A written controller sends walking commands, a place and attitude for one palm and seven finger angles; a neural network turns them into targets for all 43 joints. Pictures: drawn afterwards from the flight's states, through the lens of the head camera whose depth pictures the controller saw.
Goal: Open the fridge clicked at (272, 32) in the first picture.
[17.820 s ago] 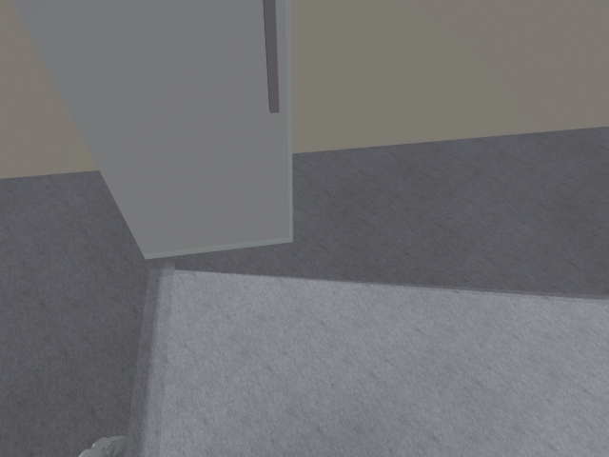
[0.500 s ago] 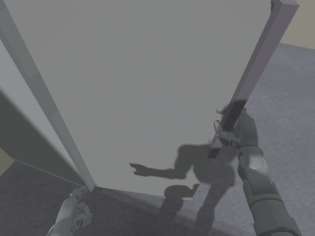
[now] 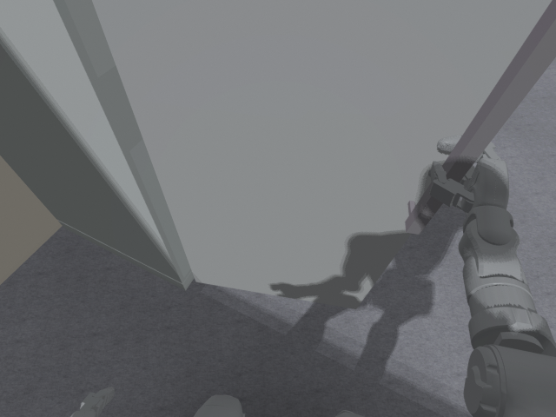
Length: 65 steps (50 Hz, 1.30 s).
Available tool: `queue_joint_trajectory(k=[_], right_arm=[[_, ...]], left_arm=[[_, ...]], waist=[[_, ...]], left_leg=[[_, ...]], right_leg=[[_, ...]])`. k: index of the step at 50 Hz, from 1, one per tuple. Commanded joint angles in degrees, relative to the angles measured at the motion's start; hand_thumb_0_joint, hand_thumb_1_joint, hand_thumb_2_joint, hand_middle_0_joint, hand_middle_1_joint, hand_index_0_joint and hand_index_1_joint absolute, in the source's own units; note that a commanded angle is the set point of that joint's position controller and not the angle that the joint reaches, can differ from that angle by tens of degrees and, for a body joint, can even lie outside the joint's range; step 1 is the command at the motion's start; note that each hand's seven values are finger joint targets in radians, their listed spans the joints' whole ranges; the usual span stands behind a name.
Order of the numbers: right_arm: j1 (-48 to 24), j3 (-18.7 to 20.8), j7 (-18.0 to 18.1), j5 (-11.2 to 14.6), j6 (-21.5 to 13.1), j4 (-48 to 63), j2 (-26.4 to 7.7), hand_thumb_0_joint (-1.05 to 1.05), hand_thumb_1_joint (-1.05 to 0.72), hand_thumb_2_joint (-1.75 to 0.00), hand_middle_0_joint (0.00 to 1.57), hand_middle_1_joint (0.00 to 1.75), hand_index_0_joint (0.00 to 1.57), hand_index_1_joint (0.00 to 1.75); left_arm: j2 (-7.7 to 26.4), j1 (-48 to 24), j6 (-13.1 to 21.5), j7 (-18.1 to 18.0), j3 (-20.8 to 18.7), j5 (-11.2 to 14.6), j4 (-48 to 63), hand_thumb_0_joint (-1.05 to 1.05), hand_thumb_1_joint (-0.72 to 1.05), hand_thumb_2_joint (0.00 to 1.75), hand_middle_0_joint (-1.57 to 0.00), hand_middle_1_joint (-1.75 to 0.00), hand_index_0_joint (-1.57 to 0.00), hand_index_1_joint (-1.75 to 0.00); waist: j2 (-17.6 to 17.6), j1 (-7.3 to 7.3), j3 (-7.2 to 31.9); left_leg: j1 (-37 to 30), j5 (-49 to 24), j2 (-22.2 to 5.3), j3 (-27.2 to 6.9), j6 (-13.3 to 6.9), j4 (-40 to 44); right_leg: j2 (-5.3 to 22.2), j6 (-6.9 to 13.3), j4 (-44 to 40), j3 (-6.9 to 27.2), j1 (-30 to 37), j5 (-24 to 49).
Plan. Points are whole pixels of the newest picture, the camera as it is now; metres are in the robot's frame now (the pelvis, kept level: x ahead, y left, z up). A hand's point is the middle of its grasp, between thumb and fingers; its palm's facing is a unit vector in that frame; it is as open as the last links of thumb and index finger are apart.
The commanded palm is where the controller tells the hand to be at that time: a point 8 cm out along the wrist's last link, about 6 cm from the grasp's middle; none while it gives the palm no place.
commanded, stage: stop walking and hold the door back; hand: right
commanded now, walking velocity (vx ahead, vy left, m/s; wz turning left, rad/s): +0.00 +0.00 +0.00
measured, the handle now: (473, 127) +0.50 -0.18 +0.17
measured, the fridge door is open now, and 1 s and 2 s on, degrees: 73 76 75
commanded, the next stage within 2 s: loosen the grip on the handle in 0.70 s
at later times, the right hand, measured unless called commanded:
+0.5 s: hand (442, 186) +0.44 -0.16 +0.10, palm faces +0.01 +0.99 -0.13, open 6.1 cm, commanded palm +0.42 -0.21 +0.09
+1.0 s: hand (448, 197) +0.42 -0.16 +0.10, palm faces +0.02 +0.99 -0.10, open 7.7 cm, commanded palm +0.39 -0.21 +0.10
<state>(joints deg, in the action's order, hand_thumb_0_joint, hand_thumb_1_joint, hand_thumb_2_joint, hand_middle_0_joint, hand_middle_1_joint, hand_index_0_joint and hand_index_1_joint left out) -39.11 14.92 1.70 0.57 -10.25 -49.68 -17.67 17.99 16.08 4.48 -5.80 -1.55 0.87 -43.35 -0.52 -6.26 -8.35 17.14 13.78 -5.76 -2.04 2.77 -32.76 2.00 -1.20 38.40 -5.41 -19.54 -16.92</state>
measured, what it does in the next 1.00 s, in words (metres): steps on the spot: right foot, then left foot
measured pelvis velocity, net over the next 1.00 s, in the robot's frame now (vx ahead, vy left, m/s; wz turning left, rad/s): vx -0.02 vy -0.04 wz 0.08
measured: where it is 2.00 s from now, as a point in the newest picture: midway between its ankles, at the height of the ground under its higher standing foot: outside the picture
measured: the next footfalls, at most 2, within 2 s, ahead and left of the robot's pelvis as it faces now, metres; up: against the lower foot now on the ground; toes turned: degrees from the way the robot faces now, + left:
right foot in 0.04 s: +0.08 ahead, -0.14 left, +0.00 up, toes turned +5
left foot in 0.22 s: +0.04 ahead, +0.08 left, +0.00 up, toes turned +7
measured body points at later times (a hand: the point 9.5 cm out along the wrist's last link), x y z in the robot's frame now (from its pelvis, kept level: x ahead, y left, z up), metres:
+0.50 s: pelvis +0.02 -0.05 +0.00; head +0.06 -0.05 +0.44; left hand +0.16 +0.20 -0.11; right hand +0.44 -0.21 +0.11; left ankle +0.01 +0.09 -0.73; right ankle +0.04 -0.15 -0.73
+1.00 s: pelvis -0.02 -0.04 -0.01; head +0.00 -0.04 +0.44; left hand +0.07 +0.23 -0.10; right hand +0.41 -0.22 +0.11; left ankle +0.00 +0.08 -0.73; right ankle +0.04 -0.15 -0.73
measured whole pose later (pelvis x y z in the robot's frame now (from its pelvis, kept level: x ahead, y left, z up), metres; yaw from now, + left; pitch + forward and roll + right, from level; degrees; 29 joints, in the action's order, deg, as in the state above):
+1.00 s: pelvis -0.02 -0.04 -0.01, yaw +4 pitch +3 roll +0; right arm -35.6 11.7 0.0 1.9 -12.3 -49.2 -15.3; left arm 14.6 15.9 6.4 -1.0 -0.5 1.3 -38.6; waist -0.8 -3.9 2.6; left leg 23.8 16.0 -1.4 2.4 -0.3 -36.6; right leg 2.4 0.6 35.6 -5.4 -24.6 -14.3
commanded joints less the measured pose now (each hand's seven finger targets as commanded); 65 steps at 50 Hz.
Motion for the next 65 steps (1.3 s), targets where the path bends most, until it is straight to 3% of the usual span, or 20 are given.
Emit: queue_joint_trajectory(k=[1, 4, 8, 10, 12, 14, 16, 19, 23, 27, 32, 39, 40, 41, 42, 44, 47, 49, 52, 65], right_arm=[[-20.7, 2.0, 1.3, 0.8, -6.2, 20.2, -15.1, 0.00, -0.90, -0.90, 0.45, 1.40, 0.45, 1.40], [-20.8, -4.5, -0.3, 2.0, -6.6, 26.9, -7.0, 0.00, -0.90, -0.90, 0.45, 1.40, 0.45, 1.40], [-17.2, -2.9, 0.8, 0.6, -5.5, 27.8, -10.1, 0.00, -0.90, -0.90, 0.45, 1.40, 0.45, 1.40], [-16.0, -2.4, 1.0, 0.2, -5.0, 28.3, -11.6, 0.00, -0.90, -0.90, 0.45, 1.40, 0.45, 1.40], [-15.3, -1.0, 1.9, -0.3, -4.5, 27.6, -13.6, 0.00, -0.90, -0.90, 0.45, 1.40, 0.45, 1.40], [-9.4, 0.8, 2.3, 1.1, -2.3, 22.7, -14.3, 0.00, -0.90, -0.90, 0.45, 1.40, 0.45, 1.40], [-15.7, -1.8, 2.3, 0.9, -2.3, 26.2, -10.9, 0.00, -0.90, -0.90, 0.45, 1.40, 0.45, 1.40], [-12.8, -2.2, 2.7, 1.0, -2.8, 26.5, -9.7, 0.00, -0.90, -0.90, 0.45, 1.40, 0.45, 1.40], [-13.4, -7.3, 2.1, 1.3, -4.3, 30.2, -3.9, 0.00, -0.90, -0.90, 0.45, 1.40, 0.45, 1.40], [-8.7, -8.4, 2.2, 1.0, -4.4, 34.5, -2.4, 0.00, -0.90, -0.90, 0.45, 1.40, 0.45, 1.40], [-1.3, -4.3, 2.9, 1.7, -3.1, 38.0, -7.0, 0.00, -0.90, -0.90, 0.45, 1.40, 0.45, 1.40], [-7.4, -4.8, 3.4, 1.9, -2.7, 32.0, -7.9, 0.00, -0.90, -0.90, 0.45, 1.40, 0.45, 1.40], [-38.3, 11.5, 2.4, -4.9, -4.2, 38.0, -31.5, 0.00, -0.90, -0.90, 0.45, 1.40, 0.45, 1.40], [-25.8, -4.4, -1.0, -3.3, 0.6, 13.0, -8.2, 0.00, -0.78, -0.84, 0.45, 1.40, 0.45, 1.40], [-15.1, -0.6, -2.7, 0.8, 1.1, 15.0, -3.8, 0.00, -0.66, -0.78, 0.45, 1.40, 0.45, 1.40], [-13.6, 5.1, -3.2, 3.3, -1.2, 13.8, -10.4, 0.00, -0.42, -0.67, 0.45, 1.40, 0.45, 1.40], [-21.6, -3.8, -2.0, 1.3, -7.5, 14.8, -4.3, 0.00, -0.05, -0.49, 0.45, 1.40, 0.45, 1.40], [-21.6, -1.2, -1.5, 0.7, -10.6, 10.2, -8.5, 0.00, 0.19, -0.37, 0.45, 1.40, 0.45, 1.40], [-25.6, -3.4, -2.5, 1.3, -13.2, 9.4, -9.1, 0.00, 0.55, -0.20, 0.42, 1.37, 0.42, 1.37], [-17.0, 2.8, -3.6, 4.1, -13.0, 13.1, -17.0, 0.00, 0.55, -0.20, 0.25, 1.15, 0.25, 1.15]], left_arm=[[5.1, -2.5, 3.1, -0.1, -2.1, -0.3, 8.7, 0.00, 0.90, 0.90, -0.20, -0.30, -0.20, -0.30], [2.9, -5.1, 3.3, 0.7, -0.9, 0.2, 11.4, 0.00, 0.90, 0.90, -0.20, -0.30, -0.20, -0.30], [4.9, -2.4, 3.4, 0.7, -1.2, 0.1, 9.8, 0.00, 0.90, 0.90, -0.20, -0.30, -0.20, -0.30], [4.5, -2.6, 3.2, 0.6, -0.7, 0.2, 10.6, 0.00, 0.90, 0.90, -0.20, -0.30, -0.20, -0.30], [2.8, -2.8, 3.0, 0.0, -0.3, 0.2, 11.1, 0.00, 0.90, 0.90, -0.20, -0.30, -0.20, -0.30], [3.2, -3.6, 2.0, -0.1, -0.9, 0.7, 10.9, 0.00, 0.90, 0.90, -0.20, -0.30, -0.20, -0.30], [1.7, -4.8, 2.3, -0.4, 0.7, 0.3, 10.8, 0.00, 0.90, 0.90, -0.20, -0.30, -0.20, -0.30], [2.1, -5.6, 1.6, -1.4, 0.9, -0.4, 9.9, 0.00, 0.90, 0.90, -0.20, -0.30, -0.20, -0.30], [2.8, -6.8, 1.3, -0.1, 0.8, -0.3, 11.4, 0.00, 0.90, 0.90, -0.20, -0.30, -0.20, -0.30], [2.8, -6.0, 1.3, 0.9, 0.5, -0.6, 12.1, 0.00, 0.90, 0.90, -0.20, -0.30, -0.20, -0.30], [1.8, -6.1, 0.0, 0.2, 0.3, 0.3, 13.8, 0.00, 0.90, 0.90, -0.20, -0.30, -0.20, -0.30], [2.8, -6.7, -0.7, -1.3, 0.6, -0.1, 11.7, 0.00, 0.90, 0.90, -0.20, -0.30, -0.20, -0.30], [2.9, -4.1, 1.4, 1.2, -4.3, -0.8, 12.9, 0.00, 0.90, 0.90, -0.20, -0.30, -0.20, -0.30], [3.3, -3.2, 5.2, 2.4, -1.6, 0.0, 10.7, 0.00, 0.90, 0.90, -0.20, -0.30, -0.20, -0.30], [4.5, 1.2, 5.1, 2.8, -3.3, 1.7, 8.7, 0.00, 0.90, 0.90, -0.20, -0.30, -0.20, -0.30], [4.5, 0.6, 4.0, 3.7, -2.0, 0.5, 8.3, 0.00, 0.90, 0.90, -0.20, -0.30, -0.20, -0.30], [4.3, -0.9, 4.3, 4.6, -1.6, 0.2, 10.4, 0.00, 0.90, 0.90, -0.20, -0.30, -0.20, -0.30], [5.4, -0.6, 4.3, 4.6, -1.7, 0.3, 11.1, 0.00, 0.90, 0.90, -0.20, -0.30, -0.20, -0.30], [5.4, -1.1, 4.8, 4.2, -1.0, 0.9, 12.4, 0.00, 0.90, 0.90, -0.20, -0.30, -0.20, -0.30], [5.7, 1.0, 4.8, 2.7, -0.9, 1.0, 13.2, 0.00, 0.90, 0.90, -0.20, -0.30, -0.20, -0.30]], waist=[[0.1, 5.43, 22.9], [21.3, 5.32, 22.8], [11.5, 6.04, 24.0], [8.1, 5.78, 25.5], [1.2, 4.47, 25.8], [-14.0, 6.73, 25.5], [-13.8, 6.50, 24.4], [-8.0, 5.51, 25.4], [9.4, 5.95, 25.3], [8.6, 6.26, 25.2], [-4.0, 5.30, 29.1], [3.9, 5.71, 24.0], [-9.0, 8.18, 17.9], [-8.8, 0.19, 34.5], [-3.3, 3.70, 35.0], [13.3, 6.08, 31.9], [1.2, 2.47, 23.6], [-3.9, 2.57, 21.0], [-2.8, 2.21, 22.7], [-2.1, 4.94, 25.4]], left_leg=[[-2.3, -0.6, -1.6, 0.7, -4.2, 0.8], [10.0, 17.3, 6.5, 5.4, -1.1, -20.3], [-0.1, 6.8, 5.0, 6.4, -1.7, -3.3], [-8.5, -9.6, 2.7, 4.3, -2.5, 6.2], [-16.5, -34.1, -7.0, -4.6, -6.1, 3.6], [-21.5, -44.1, -11.9, -12.6, -10.7, 5.0], [-20.8, -42.2, -12.3, -8.7, -10.8, 4.3], [-14.7, -32.5, -6.6, -1.7, -6.2, 0.7], [-2.3, -1.5, 3.6, 4.5, -1.3, -4.4], [-2.2, 0.3, 3.9, 4.0, -2.4, 1.1], [-16.3, -35.1, -4.5, -2.3, -5.6, 2.2], [-8.0, -12.1, 0.4, 1.4, -2.4, 3.5], [-7.8, -19.9, 0.5, -4.0, -3.2, 9.5], [-4.7, -29.6, 6.4, 4.8, -5.3, -2.2], [2.4, -21.1, 5.7, 6.3, -4.2, -1.6], [5.4, -11.7, 5.3, 5.2, -4.3, 0.4], [9.9, -0.7, 6.1, 4.8, -4.4, 1.1], [10.5, 6.3, 5.8, 3.6, -4.2, 1.8], [10.7, 13.3, 5.5, 1.3, -3.8, 3.0], [3.2, 11.8, 5.1, -1.9, -3.4, 4.1]], right_leg=[[3.4, 1.4, -14.8, 2.4, 15.6, 8.7], [18.0, 11.6, -19.8, 20.3, 17.8, 19.0], [13.0, 8.2, -7.2, 7.3, 17.0, 34.8], [9.6, 4.4, -2.2, 3.9, 13.2, 27.5], [4.2, 0.8, -0.7, 0.4, 3.3, 13.1], [0.0, -0.6, 7.3, 3.1, -5.2, -7.4], [0.8, 0.2, 4.1, 4.8, -5.3, -9.9], [0.8, 0.4, -11.6, 2.7, 7.5, 9.3], [12.9, 6.8, -12.6, 14.9, 16.3, 36.9], [12.9, 6.9, -8.6, 12.2, 19.6, 42.3], [5.1, 0.6, -3.4, 3.5, 8.1, 24.1], [8.2, 3.3, -10.9, 7.8, 9.1, 18.5], [6.1, 4.0, -7.4, 3.7, 6.2, 16.1], [-0.3, 3.0, -14.1, 5.9, 13.4, 29.7], [1.0, 0.7, -8.1, 6.2, 16.2, 36.4], [0.2, -1.2, -6.3, 5.3, 18.3, 28.1], [-0.4, 1.6, -7.2, 5.1, 6.0, 4.3], [-0.9, 2.3, -7.2, 4.7, 0.0, -4.9], [-2.0, 2.8, -6.3, 3.0, -2.7, -10.0], [-2.5, 3.6, -4.8, 3.2, -7.5, -4.9]])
